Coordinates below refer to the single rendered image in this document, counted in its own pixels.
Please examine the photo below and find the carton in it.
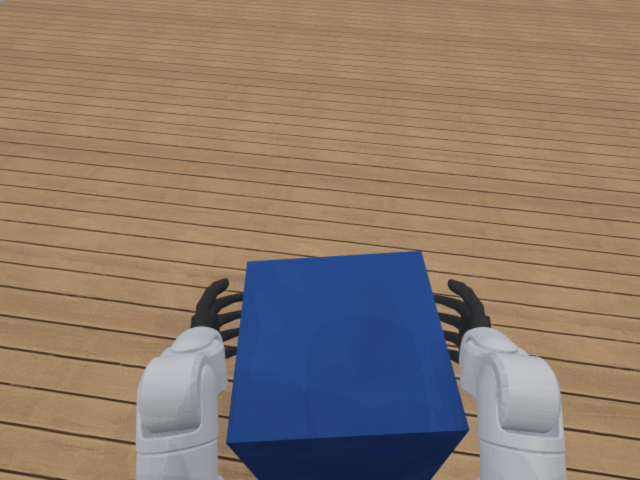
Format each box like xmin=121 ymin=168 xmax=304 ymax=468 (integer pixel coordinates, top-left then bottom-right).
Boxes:
xmin=226 ymin=251 xmax=469 ymax=480

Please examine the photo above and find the right robot forearm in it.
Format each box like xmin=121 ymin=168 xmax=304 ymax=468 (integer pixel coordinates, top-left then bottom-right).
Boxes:
xmin=459 ymin=327 xmax=567 ymax=480

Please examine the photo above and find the robot left hand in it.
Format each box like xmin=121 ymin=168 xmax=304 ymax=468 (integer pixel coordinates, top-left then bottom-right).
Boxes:
xmin=190 ymin=278 xmax=243 ymax=359

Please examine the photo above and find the left robot forearm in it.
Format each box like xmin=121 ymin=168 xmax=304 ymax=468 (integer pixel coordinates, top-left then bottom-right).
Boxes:
xmin=136 ymin=327 xmax=228 ymax=480

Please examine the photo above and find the robot right hand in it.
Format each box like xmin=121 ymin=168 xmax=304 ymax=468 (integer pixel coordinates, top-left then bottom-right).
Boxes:
xmin=433 ymin=279 xmax=491 ymax=364

